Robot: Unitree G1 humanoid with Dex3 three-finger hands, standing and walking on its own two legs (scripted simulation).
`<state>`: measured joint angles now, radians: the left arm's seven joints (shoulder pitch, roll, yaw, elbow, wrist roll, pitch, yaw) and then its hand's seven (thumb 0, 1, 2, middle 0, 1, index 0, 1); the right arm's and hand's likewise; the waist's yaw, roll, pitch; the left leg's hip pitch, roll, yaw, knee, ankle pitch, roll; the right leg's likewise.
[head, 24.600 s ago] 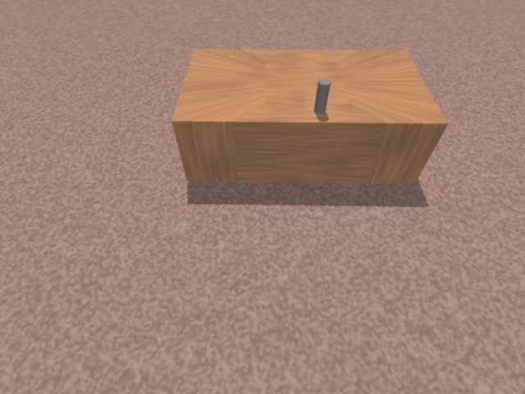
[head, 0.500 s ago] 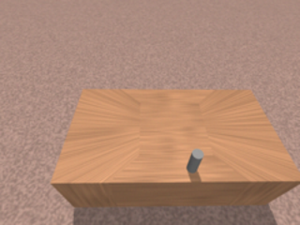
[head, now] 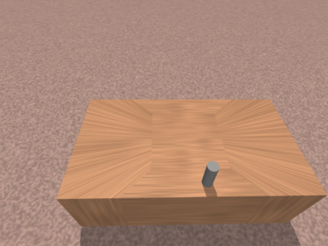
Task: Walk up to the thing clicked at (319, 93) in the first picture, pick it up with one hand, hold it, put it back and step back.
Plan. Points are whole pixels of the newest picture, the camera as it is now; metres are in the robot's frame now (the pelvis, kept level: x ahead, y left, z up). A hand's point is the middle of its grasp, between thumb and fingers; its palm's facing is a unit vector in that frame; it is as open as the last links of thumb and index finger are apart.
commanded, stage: home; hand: right
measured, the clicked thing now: (210, 174) +0.47 -0.19 -0.32
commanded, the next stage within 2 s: stand in 0.70 s
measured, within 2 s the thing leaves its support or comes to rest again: neither
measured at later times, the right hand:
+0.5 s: hand out of the picture +0.07 -0.24 -0.15, palm faces -0.04 +0.93 -0.36, open 17.6 cm
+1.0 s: hand out of the picture +0.09 -0.24 -0.15, palm faces -0.04 +0.93 -0.36, open 15.8 cm
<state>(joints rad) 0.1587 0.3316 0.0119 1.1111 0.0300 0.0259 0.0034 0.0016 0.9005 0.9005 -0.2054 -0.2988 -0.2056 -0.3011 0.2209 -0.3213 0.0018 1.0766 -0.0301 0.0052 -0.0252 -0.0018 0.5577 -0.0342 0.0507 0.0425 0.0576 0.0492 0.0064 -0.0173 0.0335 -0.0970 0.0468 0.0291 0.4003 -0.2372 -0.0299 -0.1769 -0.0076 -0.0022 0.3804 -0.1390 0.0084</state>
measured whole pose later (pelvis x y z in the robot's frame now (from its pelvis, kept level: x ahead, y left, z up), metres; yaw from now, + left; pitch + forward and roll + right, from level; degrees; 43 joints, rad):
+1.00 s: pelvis +0.02 +0.01 +0.00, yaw +1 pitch -3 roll +0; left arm 0.10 0.34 -0.01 1.14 0.02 0.00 0.00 0.00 0.90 0.90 -0.21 -0.30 -0.21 -0.30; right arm 0.14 -0.34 0.00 1.12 -0.02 0.00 -0.01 0.00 0.33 -0.27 0.14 0.19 0.15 0.19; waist 0.00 -0.01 0.05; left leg -0.06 0.03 0.03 0.33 -0.23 -0.02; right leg -0.15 -0.02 -0.01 0.34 -0.15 0.02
